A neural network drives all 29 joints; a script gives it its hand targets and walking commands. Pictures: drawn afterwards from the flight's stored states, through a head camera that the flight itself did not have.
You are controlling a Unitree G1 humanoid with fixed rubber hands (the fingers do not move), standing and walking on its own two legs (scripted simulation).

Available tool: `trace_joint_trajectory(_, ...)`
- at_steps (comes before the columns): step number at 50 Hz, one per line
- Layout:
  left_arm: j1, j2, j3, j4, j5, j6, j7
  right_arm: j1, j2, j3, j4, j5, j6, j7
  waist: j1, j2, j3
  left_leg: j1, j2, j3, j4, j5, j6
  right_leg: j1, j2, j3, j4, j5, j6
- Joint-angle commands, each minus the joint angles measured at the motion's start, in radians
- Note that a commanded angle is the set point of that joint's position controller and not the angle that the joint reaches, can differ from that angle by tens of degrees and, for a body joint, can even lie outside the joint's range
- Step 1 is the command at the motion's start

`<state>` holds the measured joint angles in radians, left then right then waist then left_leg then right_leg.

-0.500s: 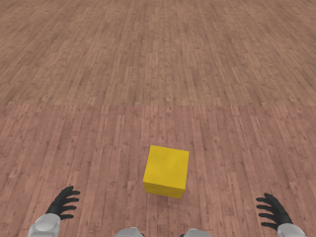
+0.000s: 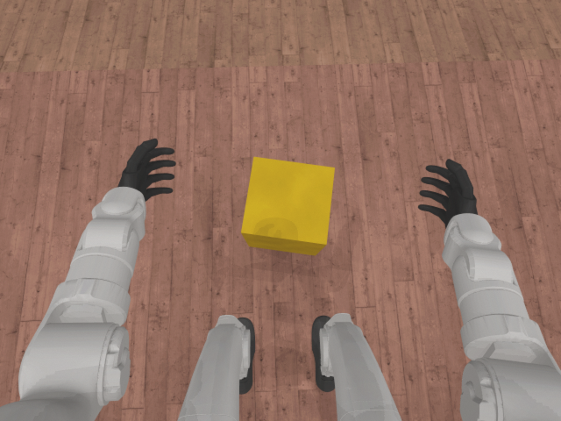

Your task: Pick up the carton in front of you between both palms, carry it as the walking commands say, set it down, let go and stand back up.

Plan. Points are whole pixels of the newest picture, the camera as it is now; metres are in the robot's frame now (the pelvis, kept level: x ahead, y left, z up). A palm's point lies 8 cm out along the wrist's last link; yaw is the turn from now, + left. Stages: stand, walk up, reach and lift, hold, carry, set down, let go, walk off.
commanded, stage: reach and lift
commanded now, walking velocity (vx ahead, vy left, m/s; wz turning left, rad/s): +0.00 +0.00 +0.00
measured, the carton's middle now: (287, 211) +0.51 -0.02 -0.56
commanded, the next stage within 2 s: none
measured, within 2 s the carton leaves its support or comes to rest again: neither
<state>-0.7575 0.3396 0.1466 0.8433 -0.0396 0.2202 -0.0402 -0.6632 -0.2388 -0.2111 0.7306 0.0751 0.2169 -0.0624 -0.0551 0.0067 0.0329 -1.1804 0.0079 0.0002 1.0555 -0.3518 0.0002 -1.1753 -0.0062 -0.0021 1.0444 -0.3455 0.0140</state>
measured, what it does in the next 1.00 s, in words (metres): lowers itself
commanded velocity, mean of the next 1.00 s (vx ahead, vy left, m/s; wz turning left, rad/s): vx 0.00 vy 0.00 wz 0.00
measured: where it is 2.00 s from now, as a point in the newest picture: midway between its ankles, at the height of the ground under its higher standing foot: (283, 368)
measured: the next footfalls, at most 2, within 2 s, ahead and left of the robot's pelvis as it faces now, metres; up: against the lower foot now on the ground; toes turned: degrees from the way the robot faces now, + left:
none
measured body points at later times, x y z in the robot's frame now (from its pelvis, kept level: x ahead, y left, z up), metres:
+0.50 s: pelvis +0.00 +0.01 -0.05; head +0.33 +0.01 +0.26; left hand +0.56 +0.17 -0.18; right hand +0.50 -0.21 -0.17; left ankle +0.07 +0.12 -0.65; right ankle +0.07 -0.12 -0.65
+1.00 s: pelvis -0.05 +0.00 -0.26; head +0.32 +0.01 +0.00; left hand +0.54 +0.17 -0.42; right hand +0.49 -0.21 -0.41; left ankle +0.07 +0.12 -0.65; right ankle +0.07 -0.13 -0.65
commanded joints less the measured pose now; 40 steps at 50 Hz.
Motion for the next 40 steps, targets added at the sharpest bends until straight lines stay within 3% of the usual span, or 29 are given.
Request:
trace_joint_trajectory(1, -0.396, 0.160, 0.038, -0.042, 0.003, 0.001, 0.000, -0.342, -0.119, -0.047, -0.070, 0.000, 0.006, -0.019, -0.011, 0.036, -0.753, 0.342, -0.052, -0.001, -0.084, 0.110, -0.019, 0.249, 0.044, -0.027, -0.095, 0.133, 0.041)
trace_joint_trajectory(6, -0.649, 0.170, 0.057, 0.081, 0.023, 0.021, -0.007, -0.568, -0.100, -0.096, 0.003, -0.026, 0.030, -0.036, -0.027, 0.046, -0.801, 0.254, -0.053, 0.007, -0.072, -0.014, -0.020, 0.172, 0.048, -0.052, -0.075, 0.006, 0.043)
trace_joint_trajectory(12, -0.851, 0.179, 0.098, 0.164, 0.073, 0.000, -0.014, -0.738, -0.079, -0.181, 0.035, -0.085, 0.014, -0.046, -0.051, 0.061, -0.914, 0.201, -0.068, 0.009, -0.040, 0.007, -0.023, 0.119, 0.058, -0.070, -0.039, 0.038, 0.047)
trace_joint_trajectory(17, -0.855, 0.150, 0.137, 0.130, 0.128, -0.031, -0.006, -0.713, -0.053, -0.225, -0.007, -0.119, -0.028, -0.036, -0.060, 0.089, -1.087, 0.303, -0.083, -0.003, -0.015, 0.251, -0.018, 0.116, 0.077, -0.077, -0.020, 0.241, 0.044)
trace_joint_trajectory(23, -0.752, 0.048, 0.179, 0.095, 0.171, -0.096, 0.008, -0.609, 0.011, -0.268, -0.005, -0.155, -0.115, -0.002, -0.051, 0.108, -1.067, 0.235, -0.076, -0.036, 0.102, 0.560, -0.016, -0.101, 0.083, -0.067, 0.073, 0.438, 0.038)
trace_joint_trajectory(27, -0.670, 0.009, 0.188, 0.107, 0.180, -0.123, 0.025, -0.545, 0.032, -0.277, 0.035, -0.161, -0.153, 0.003, -0.037, 0.100, -1.036, 0.084, -0.067, -0.048, 0.225, 0.606, -0.015, -0.265, 0.080, -0.052, 0.184, 0.457, 0.047)
trace_joint_trajectory(32, -0.671, 0.038, 0.142, 0.095, 0.130, -0.150, 0.057, -0.551, -0.001, -0.240, 0.049, -0.122, -0.179, -0.014, -0.026, 0.083, -1.062, -0.106, -0.069, -0.037, 0.392, 0.513, -0.018, -0.365, 0.081, -0.047, 0.357, 0.415, 0.061)
trace_joint_trajectory(40, -0.818, 0.159, -0.028, 0.060, -0.062, -0.152, 0.106, -0.690, -0.101, -0.067, 0.030, 0.062, -0.164, -0.072, -0.032, 0.091, -1.247, -0.206, -0.066, 0.002, 0.658, 0.371, -0.027, -0.360, 0.070, -0.067, 0.627, 0.358, 0.061)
